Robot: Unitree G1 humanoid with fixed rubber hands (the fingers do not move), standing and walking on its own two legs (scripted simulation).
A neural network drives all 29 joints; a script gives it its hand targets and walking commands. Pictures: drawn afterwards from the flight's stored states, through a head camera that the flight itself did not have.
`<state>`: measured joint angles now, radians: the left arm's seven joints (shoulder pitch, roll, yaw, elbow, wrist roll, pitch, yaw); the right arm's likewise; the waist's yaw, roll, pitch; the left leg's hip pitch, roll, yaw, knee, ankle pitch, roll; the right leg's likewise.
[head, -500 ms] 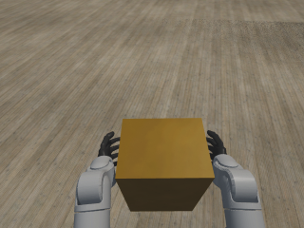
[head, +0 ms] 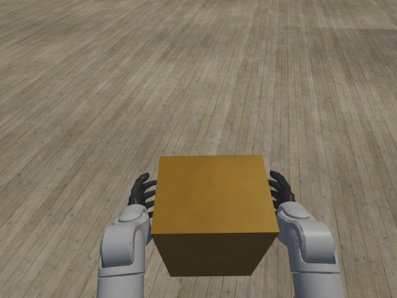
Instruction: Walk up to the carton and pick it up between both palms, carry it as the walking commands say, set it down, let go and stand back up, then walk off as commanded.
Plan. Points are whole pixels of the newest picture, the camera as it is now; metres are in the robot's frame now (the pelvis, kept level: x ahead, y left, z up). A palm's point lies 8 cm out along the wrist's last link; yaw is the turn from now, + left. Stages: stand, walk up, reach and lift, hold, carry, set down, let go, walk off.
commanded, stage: carry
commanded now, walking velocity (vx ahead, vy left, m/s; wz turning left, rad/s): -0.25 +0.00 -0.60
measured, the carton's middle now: (210, 223) +0.28 +0.00 +0.00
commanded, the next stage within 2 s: none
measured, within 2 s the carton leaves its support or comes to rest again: neither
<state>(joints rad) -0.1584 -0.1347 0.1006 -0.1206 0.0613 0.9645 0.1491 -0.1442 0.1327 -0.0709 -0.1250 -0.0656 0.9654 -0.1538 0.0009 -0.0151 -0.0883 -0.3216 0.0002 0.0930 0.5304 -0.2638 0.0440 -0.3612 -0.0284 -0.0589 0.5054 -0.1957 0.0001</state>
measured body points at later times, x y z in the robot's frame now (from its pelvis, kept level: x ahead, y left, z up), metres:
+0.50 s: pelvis -0.08 -0.02 -0.03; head -0.06 -0.03 +0.42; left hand +0.21 +0.09 +0.05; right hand +0.17 -0.19 +0.04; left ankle +0.01 +0.09 -0.73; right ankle -0.03 -0.12 -0.74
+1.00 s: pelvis -0.22 +0.00 +0.00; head -0.19 +0.01 +0.45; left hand +0.09 +0.03 +0.08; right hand -0.03 -0.23 +0.09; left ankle -0.21 +0.12 -0.73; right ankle -0.25 -0.11 -0.67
